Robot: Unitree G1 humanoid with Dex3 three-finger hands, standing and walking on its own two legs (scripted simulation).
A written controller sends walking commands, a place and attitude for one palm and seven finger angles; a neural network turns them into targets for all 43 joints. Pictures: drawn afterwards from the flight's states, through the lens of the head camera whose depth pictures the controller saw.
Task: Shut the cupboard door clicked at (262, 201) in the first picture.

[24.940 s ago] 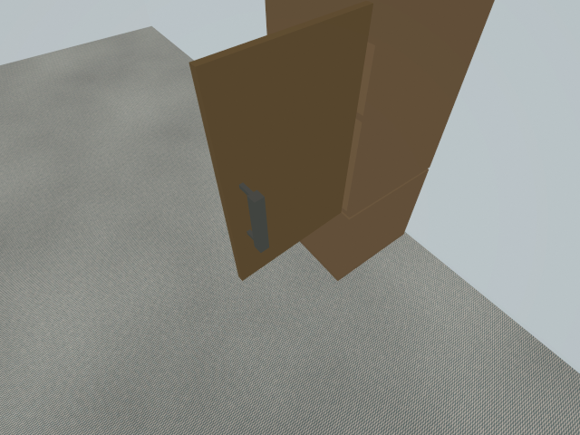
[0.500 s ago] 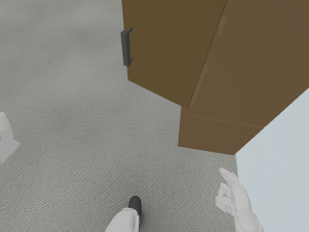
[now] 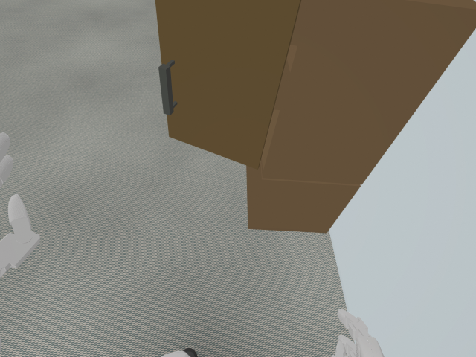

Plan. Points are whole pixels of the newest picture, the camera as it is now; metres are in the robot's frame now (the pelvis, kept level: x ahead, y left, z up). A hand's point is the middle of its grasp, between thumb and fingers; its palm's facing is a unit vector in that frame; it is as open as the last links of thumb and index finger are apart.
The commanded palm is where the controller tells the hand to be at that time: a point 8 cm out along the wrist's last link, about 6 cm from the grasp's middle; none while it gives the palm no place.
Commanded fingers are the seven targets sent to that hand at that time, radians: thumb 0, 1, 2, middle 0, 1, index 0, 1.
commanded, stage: stop stepping back and stand still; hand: left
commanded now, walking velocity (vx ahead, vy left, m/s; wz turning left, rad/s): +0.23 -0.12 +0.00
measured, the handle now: (170, 87) +0.89 +0.21 -0.09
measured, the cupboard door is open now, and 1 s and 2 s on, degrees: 68 68 68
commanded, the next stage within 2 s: let the arm hang, fingers relaxed in 0.26 s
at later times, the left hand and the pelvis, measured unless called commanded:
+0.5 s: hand (89, 328) +0.18 +0.24 -0.06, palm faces +0.14 -0.93 -0.35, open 7.4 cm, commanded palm none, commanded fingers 0.00 0.90 0.90 -0.20 -0.30 -0.20 -0.30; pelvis -0.01 +0.01 -0.02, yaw +3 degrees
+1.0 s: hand out of the picture -0.05 +0.22 -0.17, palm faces +0.06 -0.98 -0.21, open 7.3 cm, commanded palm none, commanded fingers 0.00 0.90 0.90 -0.20 -0.30 -0.20 -0.30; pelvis -0.02 +0.04 +0.01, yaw +2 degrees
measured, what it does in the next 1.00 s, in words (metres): steps on the spot: right foot, then left foot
